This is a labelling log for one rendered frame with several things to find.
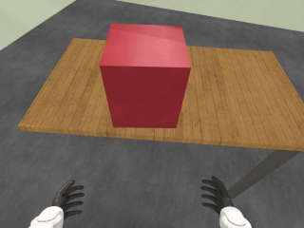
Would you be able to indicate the table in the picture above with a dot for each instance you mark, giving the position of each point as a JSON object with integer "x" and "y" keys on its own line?
{"x": 233, "y": 97}

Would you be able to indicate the robot left hand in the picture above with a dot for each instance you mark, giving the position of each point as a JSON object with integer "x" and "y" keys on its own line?
{"x": 63, "y": 197}

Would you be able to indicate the robot right forearm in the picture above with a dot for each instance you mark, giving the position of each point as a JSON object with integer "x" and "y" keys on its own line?
{"x": 231, "y": 217}

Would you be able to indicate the carton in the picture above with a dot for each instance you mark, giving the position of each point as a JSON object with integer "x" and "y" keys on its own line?
{"x": 145, "y": 71}

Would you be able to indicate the robot left forearm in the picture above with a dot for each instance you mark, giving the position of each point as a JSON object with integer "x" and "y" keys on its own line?
{"x": 51, "y": 217}

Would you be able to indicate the robot right hand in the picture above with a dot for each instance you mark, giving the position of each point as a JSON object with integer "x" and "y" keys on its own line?
{"x": 221, "y": 199}

